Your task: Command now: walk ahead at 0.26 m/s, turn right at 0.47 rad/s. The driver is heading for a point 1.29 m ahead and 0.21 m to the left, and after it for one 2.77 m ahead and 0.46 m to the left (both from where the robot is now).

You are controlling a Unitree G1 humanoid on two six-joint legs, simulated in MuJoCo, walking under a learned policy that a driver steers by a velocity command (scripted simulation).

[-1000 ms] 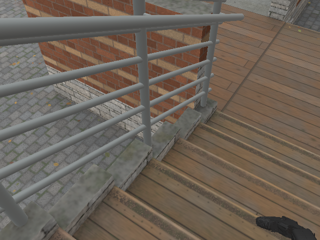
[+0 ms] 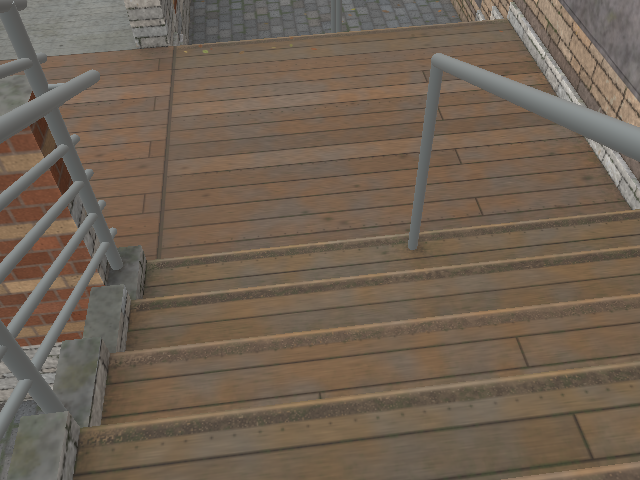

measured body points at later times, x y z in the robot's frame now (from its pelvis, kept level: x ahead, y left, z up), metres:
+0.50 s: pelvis +0.12 +0.03 -0.01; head +0.12 +0.05 +0.44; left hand +0.24 +0.25 -0.16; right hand +0.09 -0.21 -0.15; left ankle +0.01 +0.09 -0.73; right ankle +0.11 -0.10 -0.71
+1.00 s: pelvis +0.17 +0.02 +0.00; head +0.18 +0.03 +0.45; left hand +0.22 +0.27 -0.15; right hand +0.19 -0.21 -0.14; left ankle +0.11 +0.13 -0.73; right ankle +0.10 -0.09 -0.73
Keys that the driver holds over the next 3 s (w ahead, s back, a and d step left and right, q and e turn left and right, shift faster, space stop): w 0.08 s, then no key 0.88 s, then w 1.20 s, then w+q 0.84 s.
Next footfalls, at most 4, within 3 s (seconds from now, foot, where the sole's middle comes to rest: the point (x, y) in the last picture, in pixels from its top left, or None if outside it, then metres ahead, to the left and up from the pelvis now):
0.06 left None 0.05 0.09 -0.77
0.48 right None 0.14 -0.10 -0.77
0.68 left None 0.15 0.12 -0.77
1.44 left None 0.40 0.15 -0.92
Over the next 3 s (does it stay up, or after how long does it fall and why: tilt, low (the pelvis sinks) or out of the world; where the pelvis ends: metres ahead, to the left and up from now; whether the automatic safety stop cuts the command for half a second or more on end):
stays up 1.12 0.05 -0.48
